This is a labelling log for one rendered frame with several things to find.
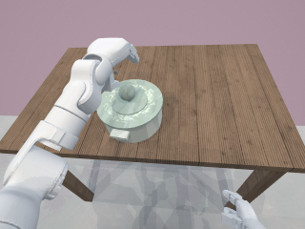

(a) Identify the left robot forearm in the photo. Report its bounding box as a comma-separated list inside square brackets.
[3, 52, 112, 186]

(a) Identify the lid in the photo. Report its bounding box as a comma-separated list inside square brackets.
[96, 79, 163, 130]

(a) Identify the robot left upper arm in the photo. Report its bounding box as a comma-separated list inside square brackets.
[0, 145, 70, 229]

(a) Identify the knob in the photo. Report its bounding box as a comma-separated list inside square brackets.
[118, 84, 136, 101]

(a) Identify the table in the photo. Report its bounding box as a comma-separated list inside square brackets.
[0, 44, 305, 211]

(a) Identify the robot right hand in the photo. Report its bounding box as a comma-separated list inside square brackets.
[221, 190, 258, 229]

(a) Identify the pot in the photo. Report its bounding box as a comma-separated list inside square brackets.
[105, 109, 163, 143]

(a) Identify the right robot forearm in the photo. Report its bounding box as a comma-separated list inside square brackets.
[242, 219, 266, 229]

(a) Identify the robot left hand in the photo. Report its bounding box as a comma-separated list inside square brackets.
[87, 37, 139, 92]

